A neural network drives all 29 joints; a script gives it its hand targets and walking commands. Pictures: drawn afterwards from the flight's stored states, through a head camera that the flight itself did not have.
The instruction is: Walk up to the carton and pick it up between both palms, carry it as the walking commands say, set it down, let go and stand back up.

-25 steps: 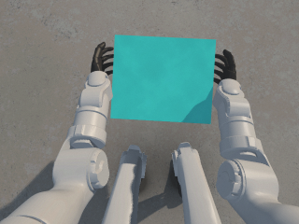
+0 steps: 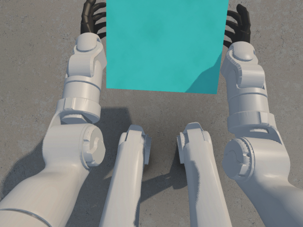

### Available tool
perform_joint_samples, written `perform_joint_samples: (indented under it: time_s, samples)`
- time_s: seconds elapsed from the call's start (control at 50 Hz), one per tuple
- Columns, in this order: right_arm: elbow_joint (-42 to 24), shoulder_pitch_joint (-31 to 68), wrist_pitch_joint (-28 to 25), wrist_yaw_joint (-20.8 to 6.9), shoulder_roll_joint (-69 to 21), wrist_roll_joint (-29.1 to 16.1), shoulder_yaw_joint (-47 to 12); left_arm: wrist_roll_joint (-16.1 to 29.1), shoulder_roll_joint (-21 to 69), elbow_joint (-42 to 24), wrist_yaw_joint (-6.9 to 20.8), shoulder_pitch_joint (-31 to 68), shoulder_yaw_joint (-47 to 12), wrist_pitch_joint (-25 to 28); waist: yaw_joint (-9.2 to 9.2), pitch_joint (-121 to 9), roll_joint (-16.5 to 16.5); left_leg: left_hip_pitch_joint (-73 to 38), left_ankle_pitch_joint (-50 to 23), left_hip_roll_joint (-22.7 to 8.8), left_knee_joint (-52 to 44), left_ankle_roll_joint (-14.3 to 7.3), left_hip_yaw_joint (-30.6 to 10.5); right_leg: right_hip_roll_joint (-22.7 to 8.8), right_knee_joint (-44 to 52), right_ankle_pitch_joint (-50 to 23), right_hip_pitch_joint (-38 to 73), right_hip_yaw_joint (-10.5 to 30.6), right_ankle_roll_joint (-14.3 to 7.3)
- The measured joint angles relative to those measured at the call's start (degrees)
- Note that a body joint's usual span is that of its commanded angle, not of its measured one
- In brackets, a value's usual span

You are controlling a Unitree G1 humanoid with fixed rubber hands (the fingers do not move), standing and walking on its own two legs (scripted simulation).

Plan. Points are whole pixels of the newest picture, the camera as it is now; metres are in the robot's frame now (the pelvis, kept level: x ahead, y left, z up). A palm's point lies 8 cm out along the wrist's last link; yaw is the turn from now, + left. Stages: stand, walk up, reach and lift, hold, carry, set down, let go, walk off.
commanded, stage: set down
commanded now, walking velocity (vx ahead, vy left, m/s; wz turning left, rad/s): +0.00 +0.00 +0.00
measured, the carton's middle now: (162, 48) +0.52 -0.01 -0.18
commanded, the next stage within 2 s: none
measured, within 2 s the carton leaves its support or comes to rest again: rests again in 1.92 s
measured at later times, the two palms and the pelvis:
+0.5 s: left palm (106, 39) +0.56 +0.14 -0.17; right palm (225, 47) +0.52 -0.18 -0.19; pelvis -0.03 +0.00 -0.05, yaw -1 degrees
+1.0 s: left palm (113, 43) +0.58 +0.14 -0.26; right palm (216, 47) +0.54 -0.18 -0.27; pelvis +0.00 +0.01 -0.10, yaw -1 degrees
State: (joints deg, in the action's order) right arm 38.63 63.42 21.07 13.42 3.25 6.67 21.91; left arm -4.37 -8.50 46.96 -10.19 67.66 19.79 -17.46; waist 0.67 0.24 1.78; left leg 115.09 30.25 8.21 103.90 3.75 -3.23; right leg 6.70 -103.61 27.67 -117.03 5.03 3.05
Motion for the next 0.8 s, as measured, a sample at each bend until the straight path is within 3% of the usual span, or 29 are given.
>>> perform_joint_samples:
  time_s: [0.16,0.24,0.38,0.56,0.66,0.8]
  samples:
    - [-7.3,13.9,0.9,1.8,5.3,-4.4,-1.7,3.6,-5.6,-6.5,-0.7,15.2,-2.8,-1.5,0.85,31.5,-0.4,-10.1,-0.3,0.6,4.0,0.8,-0.4,-0.1,-3.8,-0.5,10.3,-0.8,0.4]
    - [-8.5,13.8,2.3,3.8,6.0,-8.3,-3.8,4.8,-6.5,-8.5,-0.9,14.6,-3.9,-3.3,0.53,30.2,-1.4,-4.8,-0.4,0.1,6.7,1.0,-0.1,0.7,-6.3,-1.0,4.6,-0.8,0.2]
    - [-3.4,15.6,2.9,5.0,7.4,-10.7,-6.0,6.9,-8.9,-4.9,-1.9,15.8,-7.1,-4.9,0.91,30.0,-2.4,-2.4,0.3,0.0,10.3,1.2,0.4,1.1,-10.0,-0.5,2.0,-0.8,0.3]
    - [5.8,22.4,0.6,2.3,9.1,-6.7,-3.5,2.9,-9.1,5.0,-1.5,23.4,-4.9,-2.2,0.50,29.7,-1.1,0.3,0.1,0.0,12.5,0.8,0.4,0.9,-11.7,-0.7,-0.4,-1.3,0.6]
    - [6.2,23.5,-0.1,1.8,9.4,-5.6,-3.0,3.2,-9.2,5.0,-1.7,24.2,-4.6,-1.6,0.56,29.8,-0.8,3.0,0.6,0.0,14.6,0.5,0.8,0.8,-13.7,0.0,-2.9,-1.2,1.0]
    - [5.3,20.8,-0.7,1.5,10.2,-7.5,-3.6,5.4,-8.5,4.6,-3.4,22.8,-7.4,-1.3,0.55,29.9,-0.6,5.7,2.4,0.8,18.1,0.3,0.6,-0.3,-17.2,2.5,-5.0,-2.1,0.8]
